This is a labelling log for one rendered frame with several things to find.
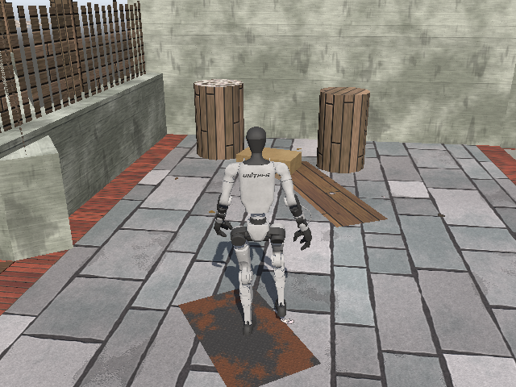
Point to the robot left upper arm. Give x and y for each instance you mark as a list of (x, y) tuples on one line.
[(228, 181)]

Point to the robot right upper arm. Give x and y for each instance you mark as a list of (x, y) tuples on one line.
[(286, 183)]

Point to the robot left forearm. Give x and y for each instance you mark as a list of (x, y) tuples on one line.
[(221, 212)]

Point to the robot left shin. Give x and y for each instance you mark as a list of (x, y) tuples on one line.
[(246, 296)]

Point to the right robot hand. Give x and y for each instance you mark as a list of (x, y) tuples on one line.
[(307, 238)]

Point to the right robot foot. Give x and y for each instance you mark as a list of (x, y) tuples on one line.
[(281, 310)]

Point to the left robot hand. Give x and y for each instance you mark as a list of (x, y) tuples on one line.
[(224, 225)]

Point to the robot right forearm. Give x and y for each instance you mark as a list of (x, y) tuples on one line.
[(298, 215)]

